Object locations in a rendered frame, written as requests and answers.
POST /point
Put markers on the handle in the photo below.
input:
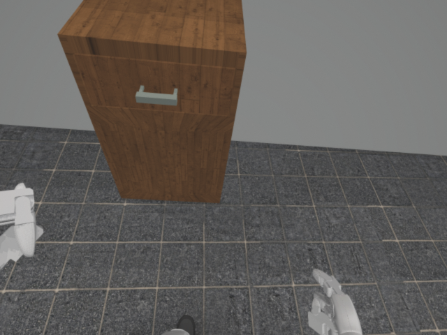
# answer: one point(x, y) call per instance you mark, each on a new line
point(154, 98)

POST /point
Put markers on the left robot hand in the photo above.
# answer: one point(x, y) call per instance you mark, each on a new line
point(17, 207)

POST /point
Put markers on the drawer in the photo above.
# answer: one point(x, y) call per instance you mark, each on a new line
point(114, 81)

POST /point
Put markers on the cabinet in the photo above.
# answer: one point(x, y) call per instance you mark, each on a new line
point(159, 154)

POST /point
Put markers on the right robot hand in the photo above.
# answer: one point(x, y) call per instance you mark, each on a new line
point(339, 313)

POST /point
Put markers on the robot left foot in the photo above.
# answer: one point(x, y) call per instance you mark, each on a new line
point(187, 323)

